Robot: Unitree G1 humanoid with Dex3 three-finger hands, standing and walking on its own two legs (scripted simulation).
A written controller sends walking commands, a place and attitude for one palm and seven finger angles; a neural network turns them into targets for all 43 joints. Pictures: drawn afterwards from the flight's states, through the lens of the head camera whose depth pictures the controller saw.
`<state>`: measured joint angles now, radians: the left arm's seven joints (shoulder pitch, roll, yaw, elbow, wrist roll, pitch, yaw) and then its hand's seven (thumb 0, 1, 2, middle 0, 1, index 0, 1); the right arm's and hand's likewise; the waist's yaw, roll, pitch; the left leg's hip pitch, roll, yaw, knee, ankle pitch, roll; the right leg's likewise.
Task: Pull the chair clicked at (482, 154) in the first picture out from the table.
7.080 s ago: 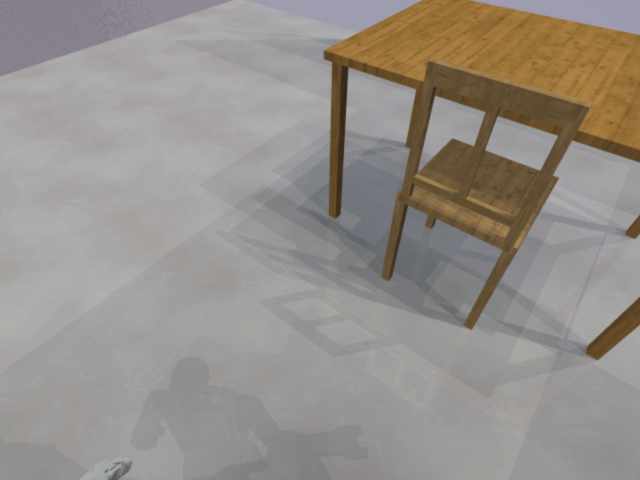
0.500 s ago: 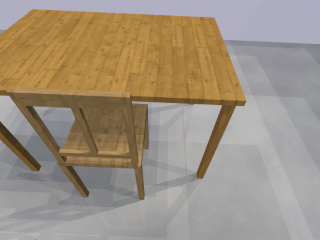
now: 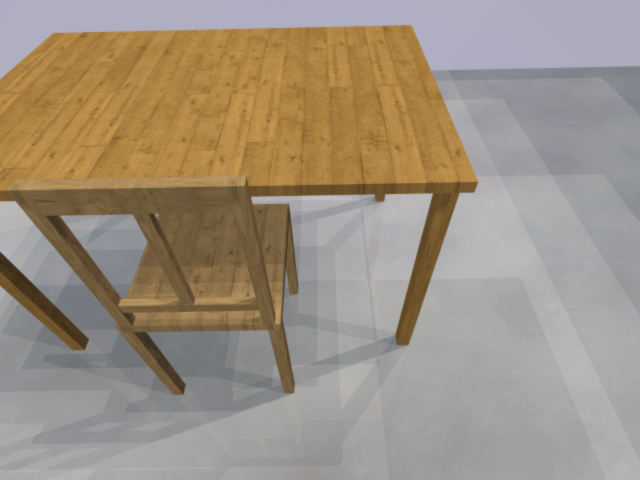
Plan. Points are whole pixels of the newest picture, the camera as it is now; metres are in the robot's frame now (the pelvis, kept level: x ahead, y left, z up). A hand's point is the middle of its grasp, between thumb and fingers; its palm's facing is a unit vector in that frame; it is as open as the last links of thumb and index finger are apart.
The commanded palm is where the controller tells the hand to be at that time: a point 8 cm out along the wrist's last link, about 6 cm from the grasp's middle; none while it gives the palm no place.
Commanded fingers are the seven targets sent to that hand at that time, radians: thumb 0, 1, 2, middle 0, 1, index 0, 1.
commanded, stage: look again from close up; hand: left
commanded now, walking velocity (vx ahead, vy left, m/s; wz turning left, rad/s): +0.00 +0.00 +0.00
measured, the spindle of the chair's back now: (168, 261) +0.50 +0.32 -0.10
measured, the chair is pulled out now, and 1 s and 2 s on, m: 0.00 0.00 0.00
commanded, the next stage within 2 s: raise the hand toward the chair's back in 1.30 s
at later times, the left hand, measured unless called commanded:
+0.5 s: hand out of the picture +0.01 +0.14 -0.17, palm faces +0.01 -0.98 -0.18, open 7.4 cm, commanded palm none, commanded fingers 0.00 0.90 0.90 -0.20 -0.30 -0.20 -0.30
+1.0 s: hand out of the picture +0.03 +0.14 -0.17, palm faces +0.02 -0.98 -0.22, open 7.4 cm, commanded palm none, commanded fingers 0.00 0.90 0.90 -0.20 -0.30 -0.20 -0.30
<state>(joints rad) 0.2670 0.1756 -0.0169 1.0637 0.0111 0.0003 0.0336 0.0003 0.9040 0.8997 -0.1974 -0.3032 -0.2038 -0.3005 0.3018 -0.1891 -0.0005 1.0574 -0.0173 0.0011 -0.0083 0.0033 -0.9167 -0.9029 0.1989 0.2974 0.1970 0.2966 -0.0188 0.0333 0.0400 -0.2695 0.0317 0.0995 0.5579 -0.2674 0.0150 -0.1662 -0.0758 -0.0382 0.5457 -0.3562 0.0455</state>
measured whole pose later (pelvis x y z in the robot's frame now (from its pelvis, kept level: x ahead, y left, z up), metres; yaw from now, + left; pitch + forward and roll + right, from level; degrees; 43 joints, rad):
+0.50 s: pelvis +0.01 -0.03 +0.00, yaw +0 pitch +0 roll +1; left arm 0.29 0.15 -0.02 1.10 0.01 -0.01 0.03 0.00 0.90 0.90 -0.20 -0.30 -0.20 -0.30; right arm 0.24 -0.17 0.00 1.11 -0.01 -0.01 -0.02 0.00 -0.91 -0.90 0.20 0.30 0.20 0.30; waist 0.00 -0.01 0.03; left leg -0.23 0.07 0.09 0.49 -0.25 -0.03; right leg -0.14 -0.04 -0.05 0.51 -0.36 0.00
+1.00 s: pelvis +0.03 -0.04 +0.00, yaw +0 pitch +0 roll +1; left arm 0.28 0.17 0.00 1.11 0.01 -0.01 0.03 0.00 0.90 0.90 -0.20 -0.30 -0.20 -0.30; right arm 0.23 -0.17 0.00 1.13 -0.01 -0.01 -0.03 0.00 -0.92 -0.90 0.20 0.30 0.20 0.30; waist 0.01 -0.01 0.03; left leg -0.20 0.07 0.08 0.47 -0.26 -0.05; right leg -0.10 -0.03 -0.06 0.48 -0.37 0.00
